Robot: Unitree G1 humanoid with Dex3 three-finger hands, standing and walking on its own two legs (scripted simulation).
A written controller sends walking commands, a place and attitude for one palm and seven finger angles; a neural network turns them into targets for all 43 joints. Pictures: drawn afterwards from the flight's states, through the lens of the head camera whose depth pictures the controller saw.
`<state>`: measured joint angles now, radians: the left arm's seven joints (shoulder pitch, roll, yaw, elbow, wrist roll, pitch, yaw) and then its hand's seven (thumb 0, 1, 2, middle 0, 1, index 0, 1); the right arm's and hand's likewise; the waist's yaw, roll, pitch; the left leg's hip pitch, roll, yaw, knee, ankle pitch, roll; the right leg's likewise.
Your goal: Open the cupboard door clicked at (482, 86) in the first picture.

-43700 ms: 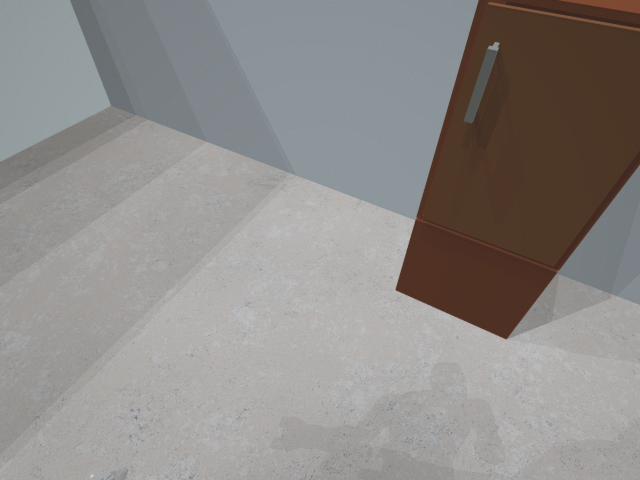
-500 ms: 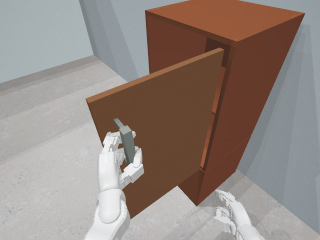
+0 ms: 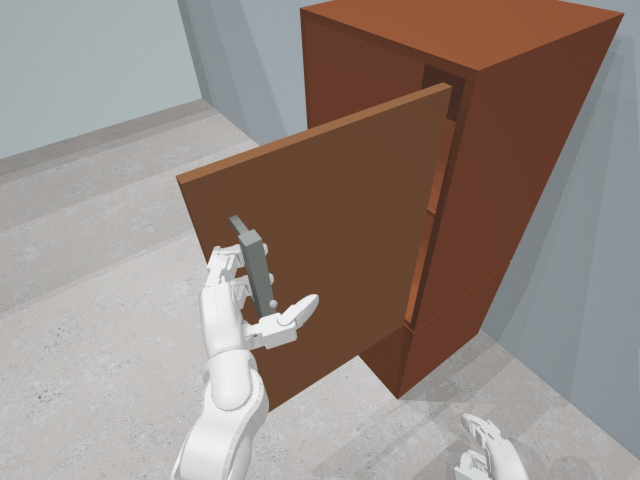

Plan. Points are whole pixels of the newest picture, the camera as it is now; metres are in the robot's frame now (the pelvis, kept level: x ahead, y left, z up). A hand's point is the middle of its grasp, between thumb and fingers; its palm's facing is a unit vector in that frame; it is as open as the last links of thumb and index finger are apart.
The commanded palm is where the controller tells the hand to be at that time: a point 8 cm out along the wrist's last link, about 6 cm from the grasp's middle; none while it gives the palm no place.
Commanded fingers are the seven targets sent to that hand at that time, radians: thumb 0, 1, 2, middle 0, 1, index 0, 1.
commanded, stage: open thumb and fingers to let go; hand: left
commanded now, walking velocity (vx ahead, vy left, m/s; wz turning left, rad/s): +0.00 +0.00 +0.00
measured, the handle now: (253, 274) +0.33 +0.11 +0.11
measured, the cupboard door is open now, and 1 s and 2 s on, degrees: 87 86 86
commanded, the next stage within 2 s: slide the hand sideways off the handle in 0.42 s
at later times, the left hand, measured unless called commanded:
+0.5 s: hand (267, 296) +0.29 +0.09 +0.12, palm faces +0.26 -0.97 +0.01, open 15.5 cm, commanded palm +0.24 +0.13 +0.11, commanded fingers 0.00 -0.50 0.30 -0.15 -0.30 -0.15 -0.30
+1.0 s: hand (254, 333) +0.25 +0.10 +0.11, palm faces -0.10 -1.00 +0.00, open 16.5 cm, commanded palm +0.22 +0.15 +0.11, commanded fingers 0.00 -0.50 0.30 -0.15 -0.30 -0.15 -0.30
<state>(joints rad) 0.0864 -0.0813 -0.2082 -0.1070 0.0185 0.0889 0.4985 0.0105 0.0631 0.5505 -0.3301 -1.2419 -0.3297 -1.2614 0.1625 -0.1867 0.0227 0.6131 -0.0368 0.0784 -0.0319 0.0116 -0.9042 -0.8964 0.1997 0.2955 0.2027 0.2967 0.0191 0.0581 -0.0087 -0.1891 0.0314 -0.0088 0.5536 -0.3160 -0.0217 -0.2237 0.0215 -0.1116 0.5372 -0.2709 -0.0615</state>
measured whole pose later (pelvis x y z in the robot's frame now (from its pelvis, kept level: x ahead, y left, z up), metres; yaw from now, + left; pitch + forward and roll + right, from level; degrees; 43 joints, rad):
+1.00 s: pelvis +0.00 +0.04 -0.01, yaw -2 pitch -2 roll +0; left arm 0.23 0.06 -0.22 -0.27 -0.04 0.07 0.09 -0.01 -0.50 0.30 -0.11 -0.29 -0.11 -0.30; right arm 0.21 -0.19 0.06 0.49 0.02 0.04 0.00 0.01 -0.90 -0.90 0.20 0.30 0.20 0.30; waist 0.02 0.03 -0.03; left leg -0.23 -0.01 0.05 0.61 -0.36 0.03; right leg -0.28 -0.02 -0.05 0.61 -0.30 -0.01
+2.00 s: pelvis +0.01 +0.03 -0.01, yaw +0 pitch +1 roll -1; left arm 0.54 0.22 0.08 -0.40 -0.24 -0.12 -0.18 -0.01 -0.50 0.30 -0.15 -0.30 -0.15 -0.30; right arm 0.25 -0.23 0.04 0.56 0.05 -0.27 -0.05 0.01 -0.90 -0.90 0.20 0.30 0.20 0.30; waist 0.03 0.06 -0.07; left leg -0.31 0.01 0.00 0.70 -0.40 0.01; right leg -0.33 -0.01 -0.10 0.65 -0.34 -0.02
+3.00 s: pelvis +0.03 +0.04 +0.01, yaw -2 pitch -3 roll -1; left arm 0.51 0.34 0.30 -0.42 -0.06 -0.09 0.14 0.01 0.56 0.76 -0.20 -0.30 -0.19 -0.30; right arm 0.20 -0.22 0.01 0.63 0.00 -0.11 -0.06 0.01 -0.90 -0.90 0.20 0.30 0.21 0.30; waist 0.06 0.06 0.01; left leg -0.07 0.00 0.04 0.44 -0.31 0.03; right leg -0.11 0.00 -0.06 0.41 -0.24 0.00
